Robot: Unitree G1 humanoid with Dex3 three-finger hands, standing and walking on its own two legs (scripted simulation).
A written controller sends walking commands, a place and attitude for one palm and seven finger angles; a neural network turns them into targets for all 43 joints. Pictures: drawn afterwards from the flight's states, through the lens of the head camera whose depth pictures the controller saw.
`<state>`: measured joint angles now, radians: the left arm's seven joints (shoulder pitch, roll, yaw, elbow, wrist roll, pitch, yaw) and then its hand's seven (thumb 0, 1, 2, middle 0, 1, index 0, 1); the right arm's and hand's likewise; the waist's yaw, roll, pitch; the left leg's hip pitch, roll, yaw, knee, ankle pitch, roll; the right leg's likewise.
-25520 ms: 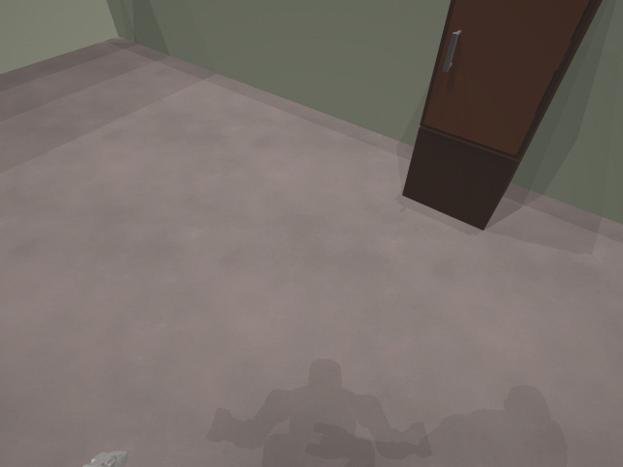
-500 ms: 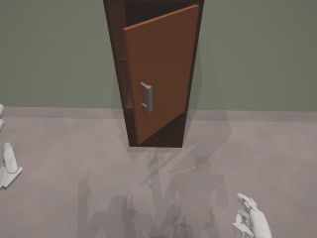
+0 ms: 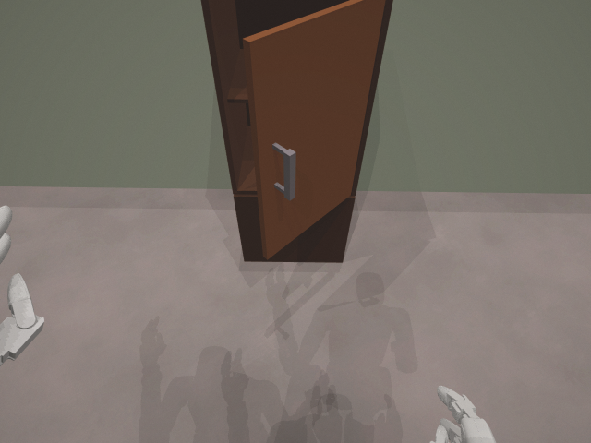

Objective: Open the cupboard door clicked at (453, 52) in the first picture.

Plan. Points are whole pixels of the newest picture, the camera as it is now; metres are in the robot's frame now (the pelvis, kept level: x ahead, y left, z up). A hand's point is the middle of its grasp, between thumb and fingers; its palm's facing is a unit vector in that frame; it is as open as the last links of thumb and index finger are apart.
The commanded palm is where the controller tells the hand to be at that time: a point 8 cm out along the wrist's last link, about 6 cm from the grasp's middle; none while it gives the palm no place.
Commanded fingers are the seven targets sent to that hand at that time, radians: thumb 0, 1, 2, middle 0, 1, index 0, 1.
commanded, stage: stop stepping back and stand still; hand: left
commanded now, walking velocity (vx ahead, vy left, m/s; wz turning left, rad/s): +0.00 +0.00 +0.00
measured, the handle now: (283, 172) +0.65 +0.06 -0.04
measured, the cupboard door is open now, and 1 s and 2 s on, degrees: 46 46 46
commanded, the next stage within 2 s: let the arm hang, fingers relaxed in 0.08 s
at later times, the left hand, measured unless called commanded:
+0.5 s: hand out of the picture +0.06 +0.14 -0.17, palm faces -0.03 -0.98 -0.19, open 7.4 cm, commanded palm none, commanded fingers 0.00 0.90 0.90 -0.20 -0.30 -0.20 -0.30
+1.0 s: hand out of the picture +0.04 +0.17 -0.16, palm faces +0.07 -0.95 -0.29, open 7.4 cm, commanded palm none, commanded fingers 0.00 0.90 0.90 -0.20 -0.30 -0.20 -0.30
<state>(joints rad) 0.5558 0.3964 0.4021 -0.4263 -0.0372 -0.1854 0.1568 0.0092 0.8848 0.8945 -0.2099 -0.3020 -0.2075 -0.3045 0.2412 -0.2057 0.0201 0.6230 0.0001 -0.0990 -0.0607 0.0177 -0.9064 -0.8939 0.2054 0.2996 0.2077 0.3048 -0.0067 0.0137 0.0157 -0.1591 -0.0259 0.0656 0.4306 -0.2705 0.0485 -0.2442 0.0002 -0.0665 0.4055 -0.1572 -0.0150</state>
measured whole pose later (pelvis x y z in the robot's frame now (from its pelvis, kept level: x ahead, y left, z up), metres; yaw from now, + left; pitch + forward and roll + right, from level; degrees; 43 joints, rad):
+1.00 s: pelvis +0.00 -0.05 +0.00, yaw +2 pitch -2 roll +0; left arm 0.19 0.22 0.03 1.12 0.00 0.00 0.03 0.00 0.90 0.89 -0.20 -0.30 -0.20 -0.30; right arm 0.30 -0.20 0.01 1.13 -0.03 0.02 -0.02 0.01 -0.91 -0.89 0.20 0.30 0.20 0.30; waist -0.01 0.04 0.04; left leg -0.12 0.02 0.01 0.39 -0.24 -0.01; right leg -0.18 0.06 -0.10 0.35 -0.15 -0.09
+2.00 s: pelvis +0.04 -0.02 +0.00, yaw +2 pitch -1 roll +0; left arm 0.18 0.20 0.01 1.14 0.00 -0.02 0.03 0.00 0.90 0.89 -0.20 -0.30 -0.20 -0.30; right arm 0.23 -0.21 0.01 1.14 -0.02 0.00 -0.03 0.01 -0.91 -0.89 0.20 0.30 0.20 0.30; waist 0.00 0.01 0.05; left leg -0.05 -0.02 0.02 0.32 -0.26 0.02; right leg -0.15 0.02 -0.08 0.36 -0.20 -0.04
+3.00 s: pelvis +0.07 -0.06 -0.01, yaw -25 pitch +3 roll +0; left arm 0.25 0.23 0.09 0.94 0.02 0.04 0.01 0.00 0.90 0.89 -0.20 -0.30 -0.20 -0.30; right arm 0.05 -0.21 -0.04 0.87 0.00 0.02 -0.03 0.01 -0.91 -0.89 0.20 0.30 0.20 0.30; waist 0.05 -0.03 0.08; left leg -0.30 0.00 -0.05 0.56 -0.32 -0.04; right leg -0.31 0.14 0.24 0.52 -0.25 -0.03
